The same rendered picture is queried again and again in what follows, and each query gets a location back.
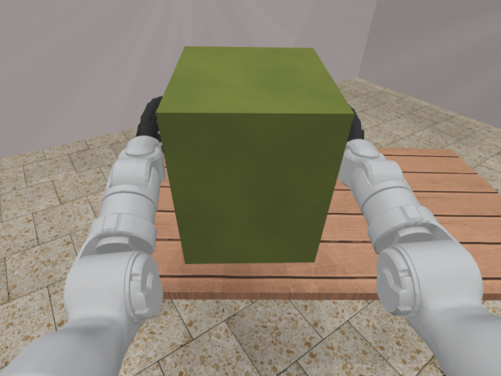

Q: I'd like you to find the left robot hand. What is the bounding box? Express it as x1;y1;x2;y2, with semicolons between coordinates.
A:
136;96;164;153

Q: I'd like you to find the left robot upper arm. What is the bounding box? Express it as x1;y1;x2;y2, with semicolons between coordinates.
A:
0;251;163;376

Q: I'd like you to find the carton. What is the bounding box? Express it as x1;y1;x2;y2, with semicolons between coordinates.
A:
156;46;355;264

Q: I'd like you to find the left robot forearm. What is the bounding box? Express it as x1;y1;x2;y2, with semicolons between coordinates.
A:
63;136;166;315

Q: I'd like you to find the right robot forearm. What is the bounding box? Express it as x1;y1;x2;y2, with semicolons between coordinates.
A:
338;139;483;298

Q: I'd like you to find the right robot upper arm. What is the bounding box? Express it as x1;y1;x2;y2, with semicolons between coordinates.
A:
376;240;501;376

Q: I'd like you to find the table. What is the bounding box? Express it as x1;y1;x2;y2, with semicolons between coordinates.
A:
151;147;501;376

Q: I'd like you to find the right robot hand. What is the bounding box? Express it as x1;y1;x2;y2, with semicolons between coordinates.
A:
347;105;364;142

